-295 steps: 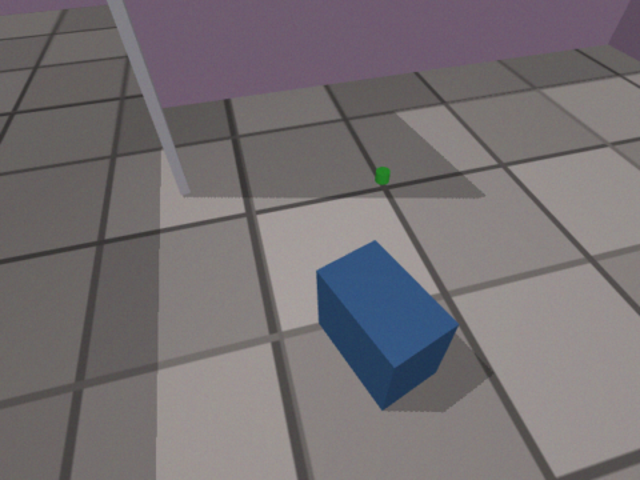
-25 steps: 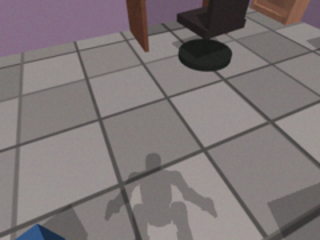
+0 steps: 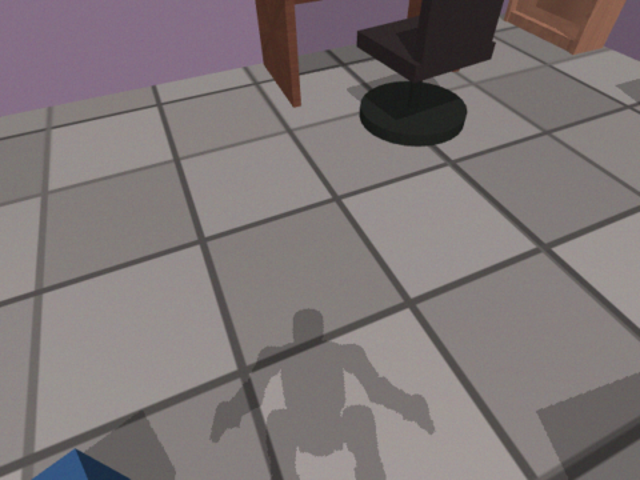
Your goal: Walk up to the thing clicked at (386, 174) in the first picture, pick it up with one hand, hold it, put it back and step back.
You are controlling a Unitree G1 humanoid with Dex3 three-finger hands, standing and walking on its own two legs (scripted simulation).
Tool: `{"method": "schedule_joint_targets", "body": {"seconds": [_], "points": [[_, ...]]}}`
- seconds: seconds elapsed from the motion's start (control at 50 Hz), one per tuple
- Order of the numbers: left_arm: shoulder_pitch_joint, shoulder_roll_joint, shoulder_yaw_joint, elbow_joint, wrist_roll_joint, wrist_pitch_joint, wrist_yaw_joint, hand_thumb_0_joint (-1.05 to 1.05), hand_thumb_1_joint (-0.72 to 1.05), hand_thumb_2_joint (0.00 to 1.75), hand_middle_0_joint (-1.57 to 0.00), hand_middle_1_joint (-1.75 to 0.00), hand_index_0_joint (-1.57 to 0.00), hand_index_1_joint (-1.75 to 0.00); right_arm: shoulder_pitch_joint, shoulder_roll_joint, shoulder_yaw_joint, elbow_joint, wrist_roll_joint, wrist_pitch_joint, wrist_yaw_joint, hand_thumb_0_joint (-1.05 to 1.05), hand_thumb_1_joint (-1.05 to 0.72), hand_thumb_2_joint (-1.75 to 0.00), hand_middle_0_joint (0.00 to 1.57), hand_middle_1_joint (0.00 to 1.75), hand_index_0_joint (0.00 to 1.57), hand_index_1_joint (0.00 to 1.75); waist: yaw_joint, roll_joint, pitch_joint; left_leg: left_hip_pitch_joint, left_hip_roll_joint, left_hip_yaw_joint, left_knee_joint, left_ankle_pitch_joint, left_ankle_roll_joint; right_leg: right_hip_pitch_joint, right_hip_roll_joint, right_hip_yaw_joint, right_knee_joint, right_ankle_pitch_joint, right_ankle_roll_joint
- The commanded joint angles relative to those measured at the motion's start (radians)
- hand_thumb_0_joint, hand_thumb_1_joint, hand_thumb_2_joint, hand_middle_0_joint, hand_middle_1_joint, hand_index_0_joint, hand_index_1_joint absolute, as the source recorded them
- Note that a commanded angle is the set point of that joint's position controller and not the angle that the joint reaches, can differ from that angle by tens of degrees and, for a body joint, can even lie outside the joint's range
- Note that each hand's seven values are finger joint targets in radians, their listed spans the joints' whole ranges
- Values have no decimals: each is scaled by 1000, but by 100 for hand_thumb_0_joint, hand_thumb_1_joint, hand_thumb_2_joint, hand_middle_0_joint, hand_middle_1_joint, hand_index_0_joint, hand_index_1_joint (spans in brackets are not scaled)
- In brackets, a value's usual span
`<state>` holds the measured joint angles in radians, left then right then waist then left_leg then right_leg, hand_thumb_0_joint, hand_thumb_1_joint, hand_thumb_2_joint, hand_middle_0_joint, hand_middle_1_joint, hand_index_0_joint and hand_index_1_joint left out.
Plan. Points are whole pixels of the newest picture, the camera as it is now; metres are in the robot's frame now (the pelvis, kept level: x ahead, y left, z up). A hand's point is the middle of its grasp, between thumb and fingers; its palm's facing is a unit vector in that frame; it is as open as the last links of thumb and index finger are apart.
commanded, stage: stand
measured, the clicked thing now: out of the picture +0.13 +1.55 -0.75
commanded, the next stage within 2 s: walk up in 0.78 s
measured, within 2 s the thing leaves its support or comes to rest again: neither
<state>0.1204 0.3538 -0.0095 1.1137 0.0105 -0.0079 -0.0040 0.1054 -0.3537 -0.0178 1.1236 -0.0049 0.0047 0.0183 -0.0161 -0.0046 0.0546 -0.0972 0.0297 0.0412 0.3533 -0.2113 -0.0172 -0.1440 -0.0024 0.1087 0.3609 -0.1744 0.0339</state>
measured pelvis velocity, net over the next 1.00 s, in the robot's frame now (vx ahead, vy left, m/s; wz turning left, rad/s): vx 0.02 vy -0.02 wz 0.08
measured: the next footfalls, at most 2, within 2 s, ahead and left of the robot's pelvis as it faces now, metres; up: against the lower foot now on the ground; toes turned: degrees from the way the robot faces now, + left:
left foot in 1.28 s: +0.21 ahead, +0.14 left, +0.00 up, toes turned +15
right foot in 1.66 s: +0.27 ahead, -0.13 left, +0.00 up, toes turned +23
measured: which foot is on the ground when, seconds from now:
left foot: down 0.00-0.98, up 1.00-1.00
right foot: down 0.00-1.00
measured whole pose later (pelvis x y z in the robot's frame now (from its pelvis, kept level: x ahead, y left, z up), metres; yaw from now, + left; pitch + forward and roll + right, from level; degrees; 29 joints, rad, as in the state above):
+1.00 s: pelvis +0.02 -0.02 -0.01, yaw +4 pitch -3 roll -1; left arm 0.20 0.40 0.09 0.97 0.04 -0.04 -0.05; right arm 0.30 -0.37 -0.07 1.00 -0.03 0.01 0.04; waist -0.01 0.01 0.05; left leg -0.19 0.04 -0.07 0.61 -0.39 0.02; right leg -0.20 0.01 -0.01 0.51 -0.26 -0.02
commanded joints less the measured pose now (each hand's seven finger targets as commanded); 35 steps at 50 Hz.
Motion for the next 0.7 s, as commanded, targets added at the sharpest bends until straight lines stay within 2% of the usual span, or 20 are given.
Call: {"method": "schedule_joint_targets", "body": {"seconds": [0.0,0.12,0.26,0.4,0.44,0.52,0.68], "points": [[-43,217,43,-64,-2,-22,17,0,90,90,-20,-30,-20,-30,-42,-209,-40,-60,-2,-22,-17,0,-90,-90,20,30,20,30,3,-4,-64,32,104,-79,-68,72,37,-21,-97,50,-51,161,-52],[-31,213,41,-61,0,-21,17,0,90,90,-20,-30,-20,-30,-43,-211,-42,-59,0,-22,-17,0,-90,-90,20,30,20,30,4,-13,-58,41,104,-83,-67,76,35,-41,-92,45,-58,137,-50],[-35,216,41,-66,-1,-23,16,0,90,90,-20,-30,-20,-30,-34,-213,-42,-60,-2,-24,-19,0,-90,-90,20,30,20,30,3,2,-76,42,105,-79,-63,119,36,-16,-99,45,-45,189,-50],[-36,219,41,-66,-1,-22,17,0,90,90,-20,-30,-20,-30,-30,-213,-43,-59,-1,-21,-18,0,-90,-90,20,30,20,30,3,-10,-53,34,102,-82,-67,78,37,-28,-97,46,-56,142,-51],[-40,217,42,-65,-1,-20,17,0,90,90,-20,-30,-20,-30,-33,-215,-42,-61,-3,-20,-18,0,-90,-90,20,30,20,30,4,4,-38,5,100,-84,-79,34,37,-26,-96,47,-58,116,-51],[-33,217,42,-68,1,-24,16,0,90,90,-20,-30,-20,-30,-32,-215,-45,-62,0,-24,-16,0,-90,-90,20,30,20,30,4,0,-74,34,104,-85,-65,92,40,-9,-98,44,-48,168,-50],[-35,218,41,-72,0,-21,16,0,90,90,-20,-30,-20,-30,-24,-214,-43,-63,-4,-23,-18,0,-90,-90,20,30,20,30,4,1,-64,23,103,-82,-73,68,39,-13,-102,47,-57,147,-52]]}}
